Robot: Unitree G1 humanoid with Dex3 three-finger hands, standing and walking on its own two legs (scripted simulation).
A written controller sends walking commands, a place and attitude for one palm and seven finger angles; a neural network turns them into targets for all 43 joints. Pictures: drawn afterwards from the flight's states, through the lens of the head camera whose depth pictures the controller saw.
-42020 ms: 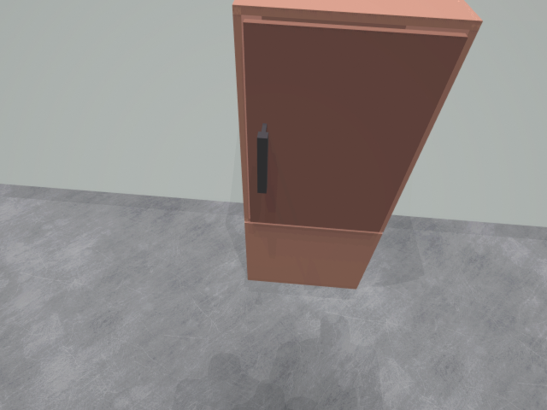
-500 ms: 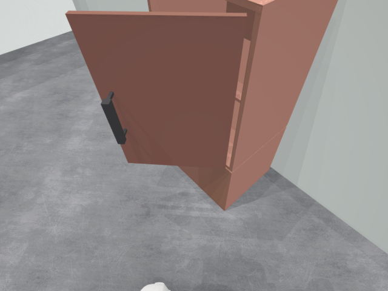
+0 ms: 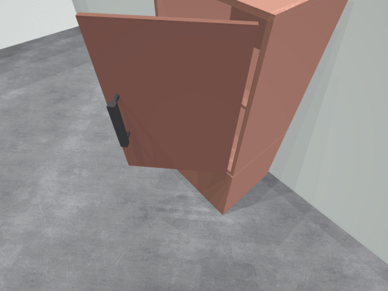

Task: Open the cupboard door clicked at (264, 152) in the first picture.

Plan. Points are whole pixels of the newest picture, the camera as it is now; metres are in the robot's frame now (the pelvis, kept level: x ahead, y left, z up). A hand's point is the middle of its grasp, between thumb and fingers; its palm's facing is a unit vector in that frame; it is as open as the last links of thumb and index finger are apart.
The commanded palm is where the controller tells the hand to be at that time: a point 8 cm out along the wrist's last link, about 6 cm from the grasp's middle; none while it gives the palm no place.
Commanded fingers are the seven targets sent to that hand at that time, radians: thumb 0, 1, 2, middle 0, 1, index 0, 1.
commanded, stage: look again from close up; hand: left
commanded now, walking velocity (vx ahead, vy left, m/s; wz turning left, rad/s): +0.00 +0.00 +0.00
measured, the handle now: (120, 121) +0.59 +0.27 -0.05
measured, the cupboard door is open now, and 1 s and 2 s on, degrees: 43 43 43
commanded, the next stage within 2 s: shuffle to correct the standing spot in 0.42 s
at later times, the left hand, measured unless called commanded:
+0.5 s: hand out of the picture +0.02 +0.18 -0.16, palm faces -0.02 -0.97 -0.23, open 7.4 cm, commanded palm none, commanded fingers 0.00 0.90 0.90 -0.20 -0.30 -0.20 -0.30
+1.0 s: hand out of the picture +0.06 +0.20 -0.18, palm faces +0.01 -0.97 -0.26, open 7.4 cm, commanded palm none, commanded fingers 0.00 0.90 0.90 -0.20 -0.30 -0.20 -0.30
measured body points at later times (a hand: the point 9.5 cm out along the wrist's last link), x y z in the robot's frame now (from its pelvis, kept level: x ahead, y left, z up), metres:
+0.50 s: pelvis +0.00 -0.01 +0.00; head +0.02 -0.02 +0.45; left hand +0.02 +0.23 -0.15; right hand +0.01 -0.24 -0.16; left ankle -0.02 +0.09 -0.73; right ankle -0.03 -0.14 -0.73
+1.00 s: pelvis +0.03 +0.00 -0.01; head +0.07 +0.00 +0.44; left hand +0.06 +0.25 -0.16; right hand +0.05 -0.23 -0.16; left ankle -0.02 +0.09 -0.73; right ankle -0.02 -0.11 -0.72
